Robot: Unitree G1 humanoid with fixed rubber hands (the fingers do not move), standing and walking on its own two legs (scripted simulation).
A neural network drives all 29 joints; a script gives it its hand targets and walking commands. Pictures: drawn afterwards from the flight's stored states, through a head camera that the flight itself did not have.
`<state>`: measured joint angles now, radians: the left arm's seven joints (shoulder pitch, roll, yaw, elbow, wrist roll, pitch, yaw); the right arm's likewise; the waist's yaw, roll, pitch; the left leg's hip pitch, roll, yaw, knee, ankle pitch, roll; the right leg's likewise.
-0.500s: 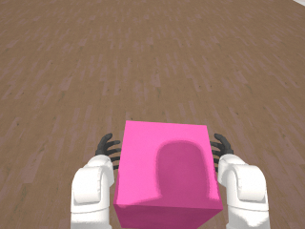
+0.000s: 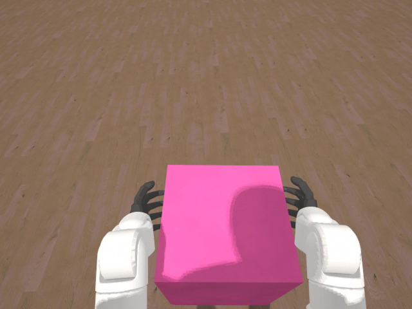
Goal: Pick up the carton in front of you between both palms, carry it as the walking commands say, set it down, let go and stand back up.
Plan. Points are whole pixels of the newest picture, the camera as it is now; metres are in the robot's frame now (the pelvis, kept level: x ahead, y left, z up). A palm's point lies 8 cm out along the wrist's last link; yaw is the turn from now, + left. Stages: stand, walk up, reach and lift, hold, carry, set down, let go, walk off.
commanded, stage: carry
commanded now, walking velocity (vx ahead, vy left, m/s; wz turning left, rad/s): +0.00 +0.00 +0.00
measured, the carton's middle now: (220, 240) +0.28 +0.00 -0.02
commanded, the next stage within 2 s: hold in 1.62 s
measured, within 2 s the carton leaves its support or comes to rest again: neither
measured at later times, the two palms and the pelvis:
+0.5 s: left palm (131, 201) +0.32 +0.16 +0.08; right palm (287, 194) +0.32 -0.12 +0.08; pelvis +0.04 +0.02 -0.01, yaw +0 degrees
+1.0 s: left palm (128, 226) +0.28 +0.17 +0.06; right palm (288, 218) +0.28 -0.12 +0.06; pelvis +0.01 +0.02 +0.00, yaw +0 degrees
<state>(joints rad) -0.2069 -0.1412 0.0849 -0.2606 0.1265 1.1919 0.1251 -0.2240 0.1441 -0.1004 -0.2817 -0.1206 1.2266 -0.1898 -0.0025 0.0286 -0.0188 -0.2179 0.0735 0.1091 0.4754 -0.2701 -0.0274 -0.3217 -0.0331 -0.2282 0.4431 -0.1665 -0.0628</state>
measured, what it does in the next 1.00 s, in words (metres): stands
